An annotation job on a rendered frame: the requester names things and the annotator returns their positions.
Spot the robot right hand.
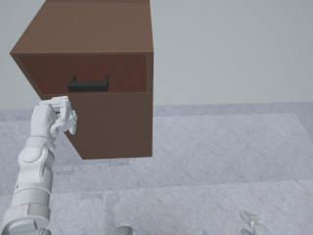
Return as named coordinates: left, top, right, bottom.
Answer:
left=239, top=210, right=271, bottom=235

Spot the left robot forearm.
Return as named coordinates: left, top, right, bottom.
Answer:
left=0, top=136, right=56, bottom=235

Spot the robot left hand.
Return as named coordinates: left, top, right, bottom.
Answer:
left=30, top=96, right=77, bottom=143

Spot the left robot thigh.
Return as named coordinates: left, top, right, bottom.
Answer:
left=111, top=225, right=137, bottom=235

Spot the handle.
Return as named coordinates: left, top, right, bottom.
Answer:
left=67, top=74, right=109, bottom=92

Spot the drawer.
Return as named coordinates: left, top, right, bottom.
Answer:
left=20, top=55, right=148, bottom=95

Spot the robot left shin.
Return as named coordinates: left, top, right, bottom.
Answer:
left=120, top=222, right=130, bottom=226

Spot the cabinet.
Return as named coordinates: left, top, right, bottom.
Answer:
left=10, top=0, right=154, bottom=160

